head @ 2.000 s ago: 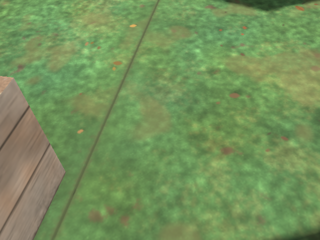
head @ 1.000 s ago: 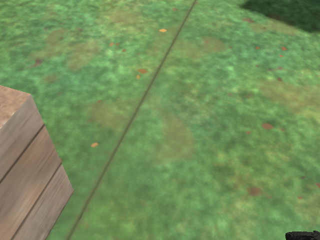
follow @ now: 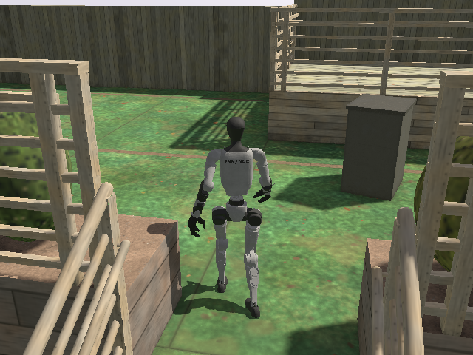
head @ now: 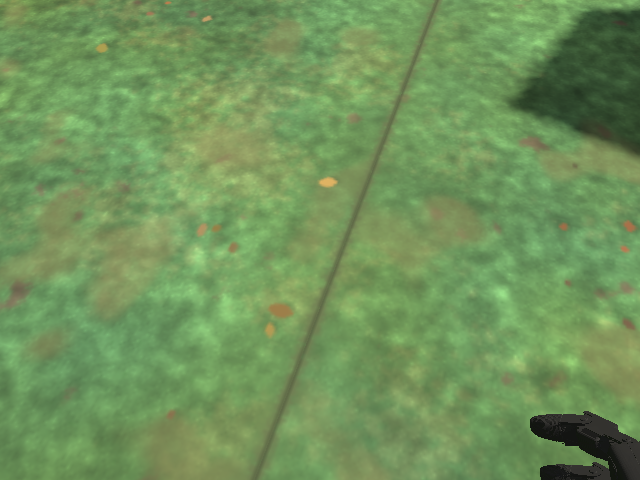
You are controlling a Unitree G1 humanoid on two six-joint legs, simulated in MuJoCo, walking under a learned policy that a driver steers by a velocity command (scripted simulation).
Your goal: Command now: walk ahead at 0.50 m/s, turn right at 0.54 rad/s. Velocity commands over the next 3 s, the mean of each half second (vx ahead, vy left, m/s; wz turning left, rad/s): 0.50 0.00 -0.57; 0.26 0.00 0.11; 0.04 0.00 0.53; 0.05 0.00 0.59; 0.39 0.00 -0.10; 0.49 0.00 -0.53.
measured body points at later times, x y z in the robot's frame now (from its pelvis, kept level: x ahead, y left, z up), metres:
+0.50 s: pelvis +0.27 -0.03 +0.00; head +0.30 -0.04 +0.45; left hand +0.56 +0.11 -0.08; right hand +0.15 -0.27 -0.14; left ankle +0.12 +0.11 -0.72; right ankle +0.36 -0.12 -0.72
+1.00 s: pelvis +0.47 -0.10 +0.01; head +0.50 -0.09 +0.45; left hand +0.56 +0.15 -0.14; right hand +0.51 -0.35 -0.13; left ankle +0.57 -0.04 -0.72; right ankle +0.36 -0.12 -0.72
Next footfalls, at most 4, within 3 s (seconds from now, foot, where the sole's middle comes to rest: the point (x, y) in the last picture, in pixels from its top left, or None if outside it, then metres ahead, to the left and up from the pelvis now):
0.52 right None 0.39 -0.14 -0.76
1.02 left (392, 414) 0.61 -0.05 -0.76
1.52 right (482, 441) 0.57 -0.23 -0.76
2.00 left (383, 470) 0.49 -0.04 -0.76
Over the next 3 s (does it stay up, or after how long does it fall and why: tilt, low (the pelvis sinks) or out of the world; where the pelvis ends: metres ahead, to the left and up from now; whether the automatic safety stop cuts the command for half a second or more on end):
stays up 0.98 0.06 0.01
